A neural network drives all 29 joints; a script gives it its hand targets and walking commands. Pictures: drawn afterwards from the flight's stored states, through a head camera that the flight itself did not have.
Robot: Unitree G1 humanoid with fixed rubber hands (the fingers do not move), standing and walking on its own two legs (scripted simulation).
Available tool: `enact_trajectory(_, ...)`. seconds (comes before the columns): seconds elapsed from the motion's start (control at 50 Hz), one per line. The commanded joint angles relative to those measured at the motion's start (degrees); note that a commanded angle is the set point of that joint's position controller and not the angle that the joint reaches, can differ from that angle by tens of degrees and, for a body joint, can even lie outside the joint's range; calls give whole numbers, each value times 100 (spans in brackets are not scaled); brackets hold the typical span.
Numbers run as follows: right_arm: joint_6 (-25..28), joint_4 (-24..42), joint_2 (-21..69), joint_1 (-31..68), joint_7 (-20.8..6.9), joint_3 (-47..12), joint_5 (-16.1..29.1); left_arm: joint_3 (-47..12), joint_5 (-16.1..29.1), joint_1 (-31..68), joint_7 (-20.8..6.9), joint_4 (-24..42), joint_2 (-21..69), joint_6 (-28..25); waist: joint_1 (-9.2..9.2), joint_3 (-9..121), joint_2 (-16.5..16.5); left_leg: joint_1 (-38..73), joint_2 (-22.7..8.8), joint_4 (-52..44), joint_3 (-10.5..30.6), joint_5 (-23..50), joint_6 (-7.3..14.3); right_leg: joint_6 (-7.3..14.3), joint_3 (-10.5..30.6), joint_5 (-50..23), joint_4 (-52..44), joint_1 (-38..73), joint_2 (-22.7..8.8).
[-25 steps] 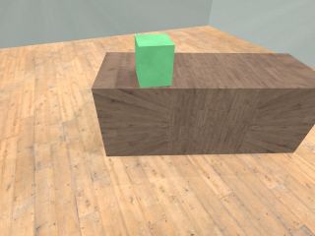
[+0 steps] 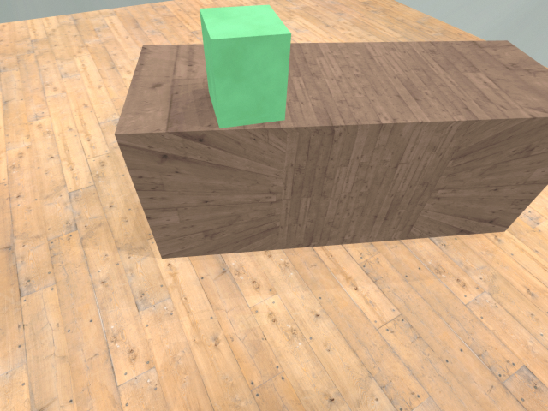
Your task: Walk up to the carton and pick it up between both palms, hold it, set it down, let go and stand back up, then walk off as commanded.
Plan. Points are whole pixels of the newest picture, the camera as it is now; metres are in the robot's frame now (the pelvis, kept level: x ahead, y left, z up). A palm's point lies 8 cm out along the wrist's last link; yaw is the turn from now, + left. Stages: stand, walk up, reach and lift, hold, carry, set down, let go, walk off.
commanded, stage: walk off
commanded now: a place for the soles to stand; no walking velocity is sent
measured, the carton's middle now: (244, 67) +1.00 +0.10 +0.02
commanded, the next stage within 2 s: none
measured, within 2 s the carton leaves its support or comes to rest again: neither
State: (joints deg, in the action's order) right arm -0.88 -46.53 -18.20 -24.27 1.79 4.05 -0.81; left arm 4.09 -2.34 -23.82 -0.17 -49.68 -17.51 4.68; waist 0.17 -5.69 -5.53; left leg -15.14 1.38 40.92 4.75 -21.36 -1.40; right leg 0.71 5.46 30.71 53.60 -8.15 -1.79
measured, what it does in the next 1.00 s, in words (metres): walks ahead: right foot, then left foot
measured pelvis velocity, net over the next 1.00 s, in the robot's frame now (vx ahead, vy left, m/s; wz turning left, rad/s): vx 0.20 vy -0.01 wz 0.07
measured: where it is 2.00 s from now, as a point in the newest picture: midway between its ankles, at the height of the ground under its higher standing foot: outside the picture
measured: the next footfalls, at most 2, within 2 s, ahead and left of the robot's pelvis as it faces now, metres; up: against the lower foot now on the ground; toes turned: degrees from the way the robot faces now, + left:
right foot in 0.24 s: +0.29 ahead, -0.11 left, +0.00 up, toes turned +5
left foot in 0.42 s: +0.14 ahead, +0.11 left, +0.00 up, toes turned +1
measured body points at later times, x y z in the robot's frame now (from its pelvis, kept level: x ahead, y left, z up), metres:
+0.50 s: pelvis +0.14 +0.00 +0.00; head +0.19 +0.02 +0.45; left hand +0.23 +0.31 -0.12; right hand +0.30 -0.32 -0.08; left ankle +0.10 +0.11 -0.71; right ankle +0.17 -0.13 -0.69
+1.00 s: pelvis +0.20 -0.01 +0.02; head +0.28 +0.01 +0.46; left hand +0.27 +0.30 -0.12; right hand +0.31 -0.28 -0.11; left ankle +0.17 +0.11 -0.71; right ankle +0.21 -0.11 -0.67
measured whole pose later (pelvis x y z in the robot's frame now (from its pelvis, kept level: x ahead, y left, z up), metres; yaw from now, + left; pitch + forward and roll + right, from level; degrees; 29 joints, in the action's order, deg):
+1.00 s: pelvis +0.20 -0.01 +0.02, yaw +4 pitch -2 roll -1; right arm -2.4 -48.8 -17.0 -8.6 2.3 2.0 0.2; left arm 4.9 -2.9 -6.2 0.1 -49.1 -19.1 4.6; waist 1.3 -13.5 -0.8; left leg -12.4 2.1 35.8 5.1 -20.8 0.7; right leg -0.6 0.9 30.9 52.4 -22.6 3.5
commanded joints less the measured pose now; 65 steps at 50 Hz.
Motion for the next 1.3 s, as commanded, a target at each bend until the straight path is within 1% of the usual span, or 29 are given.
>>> enact_trajectory(0.0,285,110,-1575,-638,227,437,77,408,19,1132,49,996,-1274,-376,-204,-370,1609,2064,-1719,-2394,3364,1322,2018,197,188,101,2406,-3226,377)
enact_trajectory(0.04,264,362,-1574,411,242,487,90,392,95,770,-75,965,-1497,-383,234,164,1279,1491,-1795,-2231,2812,594,1926,283,552,-129,1759,-2394,70)
enact_trajectory(0.06,227,420,-1422,569,281,408,97,379,177,640,-107,942,-1360,-308,515,18,1041,1039,-1809,-2066,2525,1450,1724,168,585,-89,1099,-2058,-33)
enact_trajectory(0.1,161,577,-1258,732,277,403,-80,366,142,699,-164,947,-1300,-165,535,-97,1402,350,-1545,-2268,1885,1262,1421,8,15,-363,152,-1308,133)
enact_trajectory(0.16,97,656,-1143,862,232,157,-27,344,203,234,-81,780,-1255,-89,976,-267,1026,-1461,-1336,-1459,1320,1805,673,76,287,-2098,-2321,1069,-303)
enact_trajectory(0.2,44,727,-1309,199,202,246,66,393,150,522,64,716,-1922,-142,455,-23,-355,-823,-498,553,277,419,252,236,1470,-3215,-3117,478,-1106)
enact_trajectory(0.24,-21,426,-1358,13,189,310,242,302,251,1131,149,902,-1942,-220,236,854,-719,-267,-108,2012,12,-979,208,1303,1867,-4986,-2768,156,-1632)
enact_trajectory(0.26,-22,407,-1304,461,171,268,205,294,160,1126,139,870,-1892,-205,256,455,-645,-632,-92,2003,55,-1265,261,1493,2141,-4796,-2907,-355,-1629)
enact_trajectory(0.32,-51,326,-1190,310,74,172,202,315,55,1547,174,819,-1749,-83,-21,649,-558,-664,-256,900,283,-1372,409,1286,1590,-4013,-2483,-120,-1307)
enact_trajectory(0.38,6,263,-1335,327,108,338,219,354,-79,2118,214,944,-1585,-38,-378,385,407,337,-345,-1483,264,676,581,700,656,-4186,-1285,-886,-694)
enact_trajectory(0.4,42,229,-1819,321,87,424,151,387,-58,2003,211,892,-1449,-15,-340,617,1804,892,-1306,-1770,1312,3556,886,222,-182,-2799,178,-1314,88)
enact_trajectory(0.42,52,399,-1834,684,56,340,163,427,-30,1732,219,737,-1242,8,-42,38,1573,263,-2150,-2005,2017,4212,1469,-110,-826,83,492,-1535,516)
enact_trajectory(0.46,-19,606,-1765,1355,48,350,83,441,-87,1858,184,677,-1355,-31,43,-457,1240,-38,-2177,-1881,2157,3889,1707,-124,-438,502,349,-1636,223)
enact_trajectory(0.54,-29,182,-1655,1138,121,360,87,376,-94,1365,114,479,-1245,-313,51,1020,1335,2179,-1258,-87,523,6187,887,79,-745,-1012,-2336,-1467,234)
enact_trajectory(0.58,79,161,-1798,1014,165,349,101,457,-71,669,236,409,-1643,-442,249,2203,689,1303,-903,1312,226,4348,452,550,560,-5017,-2595,775,-643)
enact_trajectory(0.62,5,96,-1486,1547,121,200,184,366,-79,901,270,289,-1499,-406,280,1549,-55,-567,7,2197,-165,-1245,326,1296,1529,-6596,-2107,1133,-1392)
enact_trajectory(0.66,-68,-49,-1234,1943,101,158,249,297,-10,1277,233,327,-1336,-315,224,763,118,-700,-108,2094,240,-1378,299,1257,1643,-5093,-2540,203,-1365)
enact_trajectory(0.76,-55,-26,-1363,1359,162,146,220,315,-153,1650,249,502,-1319,-144,-83,1106,119,-135,-158,195,245,-750,324,866,1230,-5184,-1764,326,-955)
enact_trajectory(0.8,-16,-112,-1421,1106,223,189,169,324,-130,1919,242,478,-1267,-83,-424,814,634,730,-228,-1446,249,1484,509,444,399,-4877,-753,-497,-300)
enact_trajectory(0.82,38,-94,-1831,864,198,238,146,348,-48,1943,246,583,-1118,-145,-441,932,1917,1774,-1472,-1606,1869,4877,1106,54,-358,-2527,813,-1750,359)
enact_trajectory(0.84,36,-12,-1907,1021,184,255,140,371,-17,1791,248,479,-987,-65,-168,102,1501,862,-2164,-1942,2536,5257,1553,-172,-672,332,743,-1992,643)
enact_trajectory(0.88,-43,371,-1730,1578,191,354,33,425,-92,1633,178,444,-1183,-45,55,-30,760,287,-2146,-2011,2506,3605,1641,-195,-264,314,818,-1750,374)
enact_trajectory(0.9,-57,484,-1637,1837,171,352,25,419,-63,1244,141,358,-1225,-41,194,209,1159,540,-1945,-1844,2175,3404,1571,-216,-182,341,524,-1616,345)
enact_trajectory(0.96,13,229,-1560,1502,203,291,91,344,-56,1219,86,462,-1205,-188,186,916,1148,1670,-1724,-1205,1745,4888,1299,-52,-328,-95,-783,-1790,327)
enact_trajectory(1.02,79,114,-1679,1079,184,273,85,382,-6,1142,90,393,-1342,-327,180,1368,601,1441,-949,-270,712,4778,617,147,-252,-3282,-2862,-312,62)
enact_trajectory(1.06,151,260,-1785,967,145,282,115,522,74,826,237,459,-1737,-351,260,1809,502,355,-688,633,348,2838,337,450,613,-5178,-2229,1128,-775)
enact_trajectory(1.08,49,166,-1595,1225,159,214,176,457,110,966,251,525,-1747,-323,372,1495,-52,-403,-116,1451,5,-283,284,987,1212,-6071,-2236,1115,-1380)
enact_trajectory(1.12,-88,20,-1373,1334,136,195,180,402,109,1287,185,533,-1574,-245,262,934,-105,-737,-8,2120,110,-1315,162,1316,1661,-4985,-2663,327,-1461)
enact_trajectory(1.28,-172,144,-1421,1241,60,203,155,398,-12,1824,299,860,-1723,-171,-8,319,-298,-464,-127,1953,230,-1093,220,1143,1523,-2916,-3044,-882,-1301)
